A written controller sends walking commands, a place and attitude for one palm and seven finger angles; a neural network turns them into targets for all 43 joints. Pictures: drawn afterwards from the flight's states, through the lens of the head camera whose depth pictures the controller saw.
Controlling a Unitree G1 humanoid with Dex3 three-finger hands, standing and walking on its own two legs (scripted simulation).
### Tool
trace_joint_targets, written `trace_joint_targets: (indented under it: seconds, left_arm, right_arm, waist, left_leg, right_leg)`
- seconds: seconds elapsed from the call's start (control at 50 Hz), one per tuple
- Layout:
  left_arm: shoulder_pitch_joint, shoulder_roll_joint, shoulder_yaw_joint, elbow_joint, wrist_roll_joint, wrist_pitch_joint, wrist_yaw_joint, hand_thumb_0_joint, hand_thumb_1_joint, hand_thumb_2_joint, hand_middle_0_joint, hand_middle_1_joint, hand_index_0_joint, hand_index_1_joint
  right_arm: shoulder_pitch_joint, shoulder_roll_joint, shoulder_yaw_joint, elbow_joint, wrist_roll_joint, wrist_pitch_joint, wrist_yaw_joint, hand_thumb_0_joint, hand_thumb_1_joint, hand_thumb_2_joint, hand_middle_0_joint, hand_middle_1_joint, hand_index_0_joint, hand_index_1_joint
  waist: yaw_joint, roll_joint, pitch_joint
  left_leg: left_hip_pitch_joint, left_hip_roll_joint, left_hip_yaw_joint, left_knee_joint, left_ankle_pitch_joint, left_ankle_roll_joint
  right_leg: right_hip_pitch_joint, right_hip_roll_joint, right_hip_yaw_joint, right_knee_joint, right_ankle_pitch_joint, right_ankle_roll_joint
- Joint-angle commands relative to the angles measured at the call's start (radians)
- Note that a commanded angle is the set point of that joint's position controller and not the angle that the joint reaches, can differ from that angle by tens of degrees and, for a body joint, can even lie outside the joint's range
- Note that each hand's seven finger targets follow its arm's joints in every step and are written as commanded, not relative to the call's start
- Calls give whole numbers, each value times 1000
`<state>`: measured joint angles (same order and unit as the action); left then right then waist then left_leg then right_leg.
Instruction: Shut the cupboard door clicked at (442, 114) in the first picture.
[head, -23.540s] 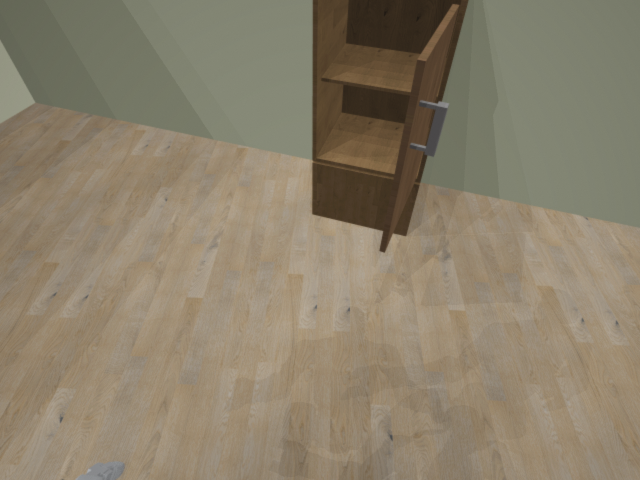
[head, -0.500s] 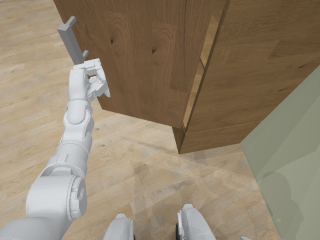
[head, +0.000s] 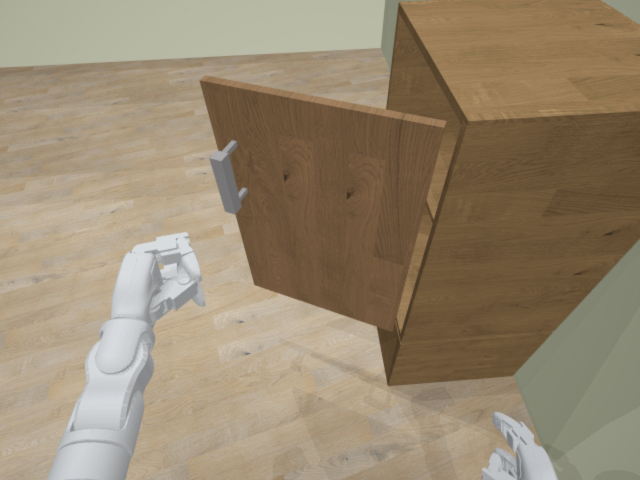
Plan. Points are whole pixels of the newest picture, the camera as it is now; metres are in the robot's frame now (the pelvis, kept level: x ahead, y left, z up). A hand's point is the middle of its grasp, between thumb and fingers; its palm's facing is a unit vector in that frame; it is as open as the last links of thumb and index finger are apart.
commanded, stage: draw the hand back to the body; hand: left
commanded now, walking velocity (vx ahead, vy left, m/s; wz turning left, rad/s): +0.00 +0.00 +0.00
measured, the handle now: (232, 177) +0.62 +0.20 +0.00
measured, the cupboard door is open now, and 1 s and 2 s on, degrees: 64 64 64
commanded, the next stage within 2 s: step back with the hand held close in 0.98 s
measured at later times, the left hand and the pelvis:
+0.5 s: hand (42, 323) +0.23 +0.26 +0.17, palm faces +0.42 -0.82 -0.39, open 5.3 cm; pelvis +0.02 +0.01 +0.03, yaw +1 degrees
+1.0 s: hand out of the picture +0.20 +0.27 +0.19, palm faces +0.48 -0.78 -0.41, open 7.4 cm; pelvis +0.01 +0.00 +0.03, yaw +0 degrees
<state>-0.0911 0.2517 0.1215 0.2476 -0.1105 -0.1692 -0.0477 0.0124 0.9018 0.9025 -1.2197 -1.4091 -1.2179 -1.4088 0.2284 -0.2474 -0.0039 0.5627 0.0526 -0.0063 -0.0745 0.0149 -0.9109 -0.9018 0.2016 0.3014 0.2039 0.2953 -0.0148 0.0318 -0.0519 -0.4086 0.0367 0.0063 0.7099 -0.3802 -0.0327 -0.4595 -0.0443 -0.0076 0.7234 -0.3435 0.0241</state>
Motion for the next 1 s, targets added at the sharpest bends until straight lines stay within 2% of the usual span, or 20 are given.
trace_joint_targets:
  seconds: [0.0,0.04,0.06,0.18,0.24,0.3,0.34,0.36,0.42,0.44,0.46,0.54,0.58,0.62,0.64,0.68,0.74,0.76,0.84,0.98]
  left_arm:
    - [-184,188,71,-373,38,20,103,0,900,900,-997,-1170,-997,-1170]
    - [-117,207,91,-416,42,43,121,0,900,900,-943,-1110,-943,-1110]
    - [-97,191,81,-444,44,51,126,0,900,900,-915,-1080,-915,-1080]
    - [43,169,80,-567,56,80,143,0,900,900,-750,-900,-750,-900]
    - [133,205,134,-597,57,90,147,0,900,900,-668,-810,-668,-810]
    - [160,216,168,-680,59,87,149,0,900,900,-585,-720,-585,-720]
    - [230,257,225,-700,57,87,154,0,900,900,-530,-660,-530,-660]
    - [248,239,218,-730,56,85,154,0,900,900,-502,-630,-502,-630]
    - [311,267,270,-787,57,81,162,0,900,900,-420,-540,-420,-540]
    - [350,282,291,-779,56,81,163,0,900,900,-393,-510,-393,-510]
    - [362,265,285,-799,55,78,162,0,900,900,-365,-480,-365,-480]
    - [432,313,363,-828,52,66,171,0,900,900,-255,-360,-255,-360]
    - [450,318,387,-860,50,53,175,0,900,900,-200,-300,-200,-300]
    - [449,266,338,-815,53,55,172,0,900,900,-200,-300,-200,-300]
    - [444,258,325,-785,53,58,170,0,900,900,-200,-300,-200,-300]
    - [410,260,320,-786,55,55,172,0,900,900,-200,-300,-200,-300]
    - [398,291,342,-812,60,45,178,0,900,900,-200,-300,-200,-300]
    - [396,280,333,-825,61,41,178,0,900,900,-200,-300,-200,-300]
    - [417,321,377,-822,61,35,186,0,900,900,-200,-300,-200,-300]
    - [429,287,360,-817,57,27,178,0,900,900,-200,-300,-200,-300]
  right_arm:
    - [-102,-80,-12,-146,-12,-34,-44,0,-900,-900,200,300,200,300]
    - [-110,-79,-6,-138,-18,-40,-50,0,-900,-900,200,300,200,300]
    - [-119,-70,0,-137,-19,-45,-49,0,-900,-900,200,300,200,300]
    - [-136,-67,14,-123,-35,-79,-36,0,-900,-900,200,300,200,300]
    - [-141,-71,13,-113,-44,-88,-30,0,-900,-900,200,300,200,300]
    - [-152,-64,14,-116,-47,-93,-24,0,-900,-900,200,300,200,300]
    - [-154,-68,10,-108,-53,-101,-24,0,-900,-900,200,300,200,300]
    - [-155,-60,12,-112,-51,-102,-21,0,-900,-900,200,300,200,300]
    - [-158,-60,7,-109,-54,-114,-17,0,-900,-900,200,300,200,300]
    - [-160,-64,5,-103,-54,-118,-17,0,-900,-900,200,300,200,300]
    - [-161,-58,5,-106,-52,-121,-16,0,-900,-900,200,300,200,300]
    - [-159,-65,-6,-98,-50,-134,-20,0,-900,-900,200,300,200,300]
    - [-160,-59,-7,-101,-47,-143,-21,0,-900,-900,200,300,200,300]
    - [-150,-64,-9,-88,-48,-149,-21,0,-900,-900,200,300,200,300]
    - [-152,-69,-12,-81,-45,-151,-24,0,-900,-900,200,300,200,300]
    - [-148,-75,-15,-79,-45,-152,-26,0,-900,-900,200,300,200,300]
    - [-152,-79,-19,-74,-47,-161,-31,0,-900,-900,200,300,200,300]
    - [-155,-73,-17,-78,-47,-164,-32,0,-900,-900,200,300,200,300]
    - [-161,-69,-13,-73,-50,-175,-35,0,-900,-900,200,300,200,300]
    - [-158,-63,-12,-75,-48,-180,-31,0,-900,-900,200,300,200,300]
  waist:
    - [16,-33,-164]
    - [26,-33,-153]
    - [26,11,-146]
    - [38,25,-83]
    - [49,-10,-52]
    - [55,16,-62]
    - [66,13,-58]
    - [66,38,-66]
    - [76,31,-72]
    - [78,31,-45]
    - [76,32,-37]
    - [85,14,-8]
    - [88,38,-3]
    - [74,12,32]
    - [69,-15,70]
    - [65,-17,73]
    - [74,11,28]
    - [75,31,15]
    - [89,43,33]
    - [82,64,60]
  left_leg:
    - [133,-42,37,-200,227,60]
    - [175,-39,37,-231,259,62]
    - [203,-39,40,-246,274,60]
    - [286,-31,34,-321,361,48]
    - [290,-29,32,-337,392,48]
    - [311,-29,32,-348,410,45]
    - [310,-28,34,-347,423,45]
    - [314,-28,33,-348,442,44]
    - [318,-27,31,-345,465,41]
    - [306,-27,32,-347,447,41]
    - [306,-25,33,-351,437,40]
    - [297,-22,37,-355,397,42]
    - [289,-23,38,-359,368,41]
    - [283,-22,40,-364,335,44]
    - [281,-18,42,-366,313,48]
    - [284,-20,41,-369,283,52]
    - [300,-24,41,-370,284,53]
    - [303,-25,41,-370,286,53]
    - [283,-28,38,-373,268,49]
    - [280,-24,45,-379,262,44]
  right_leg:
    - [256,26,-25,-200,255,-30]
    - [302,27,-28,-235,280,-31]
    - [315,25,-29,-246,295,-32]
    - [374,33,-50,-301,348,-33]
    - [402,35,-52,-322,369,-32]
    - [417,33,-53,-324,376,-30]
    - [431,34,-51,-335,390,-28]
    - [442,30,-52,-325,401,-29]
    - [447,32,-56,-324,409,-26]
    - [440,33,-54,-334,395,-26]
    - [435,30,-55,-330,382,-25]
    - [420,36,-52,-345,345,-24]
    - [416,34,-52,-343,315,-24]
    - [388,33,-52,-353,279,-21]
    - [364,34,-49,-370,253,-19]
    - [355,32,-46,-375,215,-18]
    - [375,32,-41,-373,215,-20]
    - [381,29,-40,-365,215,-21]
    - [388,33,-38,-376,199,-24]
    - [375,34,-37,-381,193,-24]
